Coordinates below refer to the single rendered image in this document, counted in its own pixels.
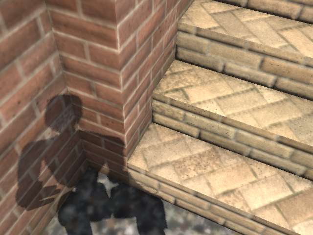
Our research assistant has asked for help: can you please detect stairs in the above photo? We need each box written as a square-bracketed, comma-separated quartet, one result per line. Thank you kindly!
[127, 0, 313, 235]

